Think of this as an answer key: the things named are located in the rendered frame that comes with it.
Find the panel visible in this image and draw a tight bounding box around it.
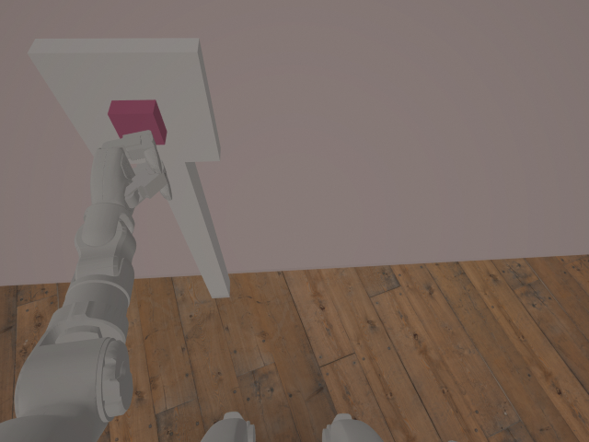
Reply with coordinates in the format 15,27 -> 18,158
28,38 -> 230,298

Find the button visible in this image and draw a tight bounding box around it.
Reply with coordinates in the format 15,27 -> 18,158
108,99 -> 167,145

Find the left robot upper arm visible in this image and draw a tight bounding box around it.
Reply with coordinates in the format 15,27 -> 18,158
0,337 -> 133,442

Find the robot left shin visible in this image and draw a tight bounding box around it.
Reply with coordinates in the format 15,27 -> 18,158
223,412 -> 244,420

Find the robot left hand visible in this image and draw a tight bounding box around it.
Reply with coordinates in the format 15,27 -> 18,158
90,130 -> 172,215

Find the left robot forearm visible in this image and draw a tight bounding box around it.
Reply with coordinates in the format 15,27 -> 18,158
14,203 -> 136,418

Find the right robot thigh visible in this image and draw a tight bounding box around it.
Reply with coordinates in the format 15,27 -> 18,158
322,419 -> 384,442

